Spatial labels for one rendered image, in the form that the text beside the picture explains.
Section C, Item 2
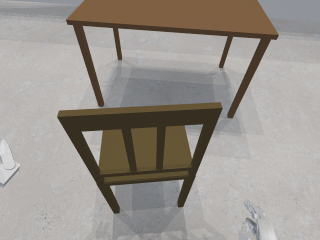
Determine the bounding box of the chair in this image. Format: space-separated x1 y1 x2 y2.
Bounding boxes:
57 102 223 214

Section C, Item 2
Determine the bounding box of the right robot hand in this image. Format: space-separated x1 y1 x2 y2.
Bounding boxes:
238 200 277 240

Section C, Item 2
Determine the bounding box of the table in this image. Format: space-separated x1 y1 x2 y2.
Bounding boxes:
66 0 279 118

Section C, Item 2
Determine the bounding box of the left robot hand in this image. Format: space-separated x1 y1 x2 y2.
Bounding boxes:
0 138 20 187

